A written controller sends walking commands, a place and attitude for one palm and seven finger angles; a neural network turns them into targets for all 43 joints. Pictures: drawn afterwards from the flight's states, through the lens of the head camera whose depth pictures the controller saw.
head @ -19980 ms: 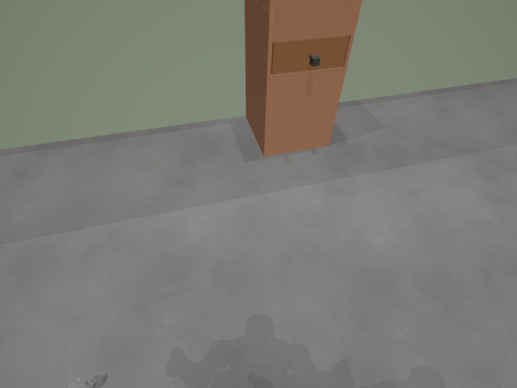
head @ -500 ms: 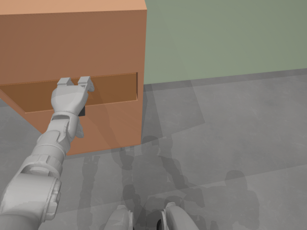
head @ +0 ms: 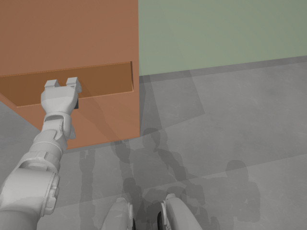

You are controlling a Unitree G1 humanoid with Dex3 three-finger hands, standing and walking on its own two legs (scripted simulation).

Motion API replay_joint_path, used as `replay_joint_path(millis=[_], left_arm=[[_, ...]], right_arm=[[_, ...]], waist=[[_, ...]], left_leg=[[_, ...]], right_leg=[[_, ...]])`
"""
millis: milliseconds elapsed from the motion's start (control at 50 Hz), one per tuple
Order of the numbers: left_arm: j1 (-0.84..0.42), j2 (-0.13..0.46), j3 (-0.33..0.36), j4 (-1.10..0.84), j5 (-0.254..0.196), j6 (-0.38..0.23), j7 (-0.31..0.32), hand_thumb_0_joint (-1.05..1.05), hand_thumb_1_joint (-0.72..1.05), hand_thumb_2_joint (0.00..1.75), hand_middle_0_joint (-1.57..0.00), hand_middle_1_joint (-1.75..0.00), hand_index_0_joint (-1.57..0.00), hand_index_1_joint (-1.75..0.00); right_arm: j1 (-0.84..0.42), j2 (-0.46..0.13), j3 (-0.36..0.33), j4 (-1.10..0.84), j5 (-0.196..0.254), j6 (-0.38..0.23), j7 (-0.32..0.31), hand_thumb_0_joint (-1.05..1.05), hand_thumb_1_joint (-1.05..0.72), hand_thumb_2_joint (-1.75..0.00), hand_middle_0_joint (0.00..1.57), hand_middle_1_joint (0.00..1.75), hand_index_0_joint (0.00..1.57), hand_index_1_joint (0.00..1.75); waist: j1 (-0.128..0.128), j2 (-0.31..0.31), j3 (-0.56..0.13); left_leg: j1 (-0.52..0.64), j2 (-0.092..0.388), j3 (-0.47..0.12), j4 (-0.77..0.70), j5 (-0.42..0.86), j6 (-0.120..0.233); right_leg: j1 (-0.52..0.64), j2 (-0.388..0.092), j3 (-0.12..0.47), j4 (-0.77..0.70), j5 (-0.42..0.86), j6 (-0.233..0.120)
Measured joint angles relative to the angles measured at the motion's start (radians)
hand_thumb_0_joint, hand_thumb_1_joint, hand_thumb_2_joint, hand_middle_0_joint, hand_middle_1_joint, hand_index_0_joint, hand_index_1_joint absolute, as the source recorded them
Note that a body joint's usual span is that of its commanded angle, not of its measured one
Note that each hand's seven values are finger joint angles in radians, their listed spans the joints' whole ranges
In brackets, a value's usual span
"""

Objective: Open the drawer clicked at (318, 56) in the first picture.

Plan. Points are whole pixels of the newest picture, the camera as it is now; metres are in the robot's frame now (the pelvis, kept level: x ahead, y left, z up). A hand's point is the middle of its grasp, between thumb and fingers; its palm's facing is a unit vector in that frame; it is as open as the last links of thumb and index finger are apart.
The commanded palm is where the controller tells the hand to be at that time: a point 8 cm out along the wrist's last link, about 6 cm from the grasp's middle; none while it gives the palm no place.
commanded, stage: lower the fingers behind the handle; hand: left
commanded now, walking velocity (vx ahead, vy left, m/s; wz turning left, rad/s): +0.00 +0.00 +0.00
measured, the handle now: (70, 96) +0.51 +0.23 -0.06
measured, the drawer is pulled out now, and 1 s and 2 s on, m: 0.00 0.00 0.01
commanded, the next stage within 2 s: close the thumb around the handle in 0.68 s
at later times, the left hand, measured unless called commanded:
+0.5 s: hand (68, 111) +0.46 +0.23 -0.07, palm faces -0.10 -0.02 -0.99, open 13.8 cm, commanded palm +0.45 +0.23 -0.02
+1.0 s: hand (68, 112) +0.46 +0.23 -0.07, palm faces -0.05 -0.03 -1.00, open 12.6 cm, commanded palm +0.44 +0.22 -0.02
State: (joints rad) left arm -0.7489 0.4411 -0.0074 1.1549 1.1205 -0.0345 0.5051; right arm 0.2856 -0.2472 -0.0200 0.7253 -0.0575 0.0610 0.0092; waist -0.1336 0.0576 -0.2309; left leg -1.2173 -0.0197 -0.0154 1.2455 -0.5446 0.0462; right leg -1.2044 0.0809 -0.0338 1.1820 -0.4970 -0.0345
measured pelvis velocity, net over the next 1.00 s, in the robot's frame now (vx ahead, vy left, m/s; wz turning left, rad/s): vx -0.01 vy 0.00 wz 0.00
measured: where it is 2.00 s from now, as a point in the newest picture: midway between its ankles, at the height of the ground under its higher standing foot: outside the picture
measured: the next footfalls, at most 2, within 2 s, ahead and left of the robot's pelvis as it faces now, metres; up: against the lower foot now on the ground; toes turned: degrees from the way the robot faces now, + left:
none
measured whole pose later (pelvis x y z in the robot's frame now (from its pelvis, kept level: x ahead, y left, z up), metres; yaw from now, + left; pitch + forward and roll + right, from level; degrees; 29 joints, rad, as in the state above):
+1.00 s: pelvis -0.01 +0.00 -0.02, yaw +0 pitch +31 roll -3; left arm -0.75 0.44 0.02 1.10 1.12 0.00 0.56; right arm 0.25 -0.24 -0.02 0.74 -0.06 0.05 0.03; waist -0.12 0.06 -0.22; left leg -1.31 -0.02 -0.01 1.33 -0.57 0.05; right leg -1.30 0.08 -0.04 1.26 -0.52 -0.03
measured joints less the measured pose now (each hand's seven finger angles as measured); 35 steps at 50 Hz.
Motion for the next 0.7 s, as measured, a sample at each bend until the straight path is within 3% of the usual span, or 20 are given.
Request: replay_joint_path(millis=[140,260,380,500,700], left_arm=[[0.033,-0.002,0.041,-0.072,0.036,-0.043,0.084,0.00,-0.48,0.30,-0.32,-1.20,-0.30,-1.20],[-0.021,-0.002,0.030,-0.038,0.024,0.013,0.138,-0.01,-0.48,0.30,-0.32,-1.20,-0.32,-1.20],[-0.054,0.004,0.024,-0.004,-0.005,0.069,0.067,-0.01,-0.48,0.30,-0.32,-1.20,-0.32,-1.21],[-0.029,0.025,0.026,-0.008,-0.014,0.043,0.005,0.00,-0.48,0.30,-0.32,-1.20,-0.32,-1.20],[-0.001,0.036,0.047,-0.071,0.006,-0.034,0.036,-0.01,-0.48,0.30,-0.32,-1.20,-0.31,-1.20]], right_arm=[[-0.011,-0.010,-0.021,0.013,-0.012,-0.007,0.007,0.01,-0.91,-0.89,0.20,0.30,0.20,0.30],[-0.043,0.000,-0.019,0.036,-0.012,-0.009,0.020,0.01,-0.91,-0.89,0.20,0.30,0.20,0.30],[-0.058,0.011,0.005,0.026,-0.003,-0.015,0.016,0.01,-0.91,-0.89,0.20,0.30,0.20,0.30],[-0.038,0.007,0.015,0.006,0.004,-0.022,0.003,0.01,-0.91,-0.89,0.20,0.30,0.20,0.30],[-0.020,-0.008,-0.005,0.014,-0.002,-0.026,0.004,0.01,-0.91,-0.89,0.20,0.30,0.20,0.30]], waist=[[0.017,-0.002,0.007],[0.017,-0.002,0.017],[0.000,0.000,0.015],[-0.004,0.003,0.008],[0.014,0.000,0.007]], left_leg=[[-0.088,-0.002,0.001,0.069,-0.018,-0.003],[-0.128,-0.006,-0.010,0.099,-0.021,-0.008],[-0.118,-0.002,-0.011,0.090,-0.015,-0.012],[-0.092,0.005,-0.004,0.076,-0.017,-0.012],[-0.132,0.003,-0.004,0.115,-0.032,-0.008]], right_leg=[[-0.091,-0.003,-0.005,0.075,-0.022,-0.002],[-0.127,-0.007,-0.019,0.104,-0.028,-0.007],[-0.118,-0.003,-0.019,0.095,-0.021,-0.011],[-0.096,0.004,-0.011,0.083,-0.019,-0.012],[-0.135,0.002,-0.013,0.120,-0.034,-0.009]])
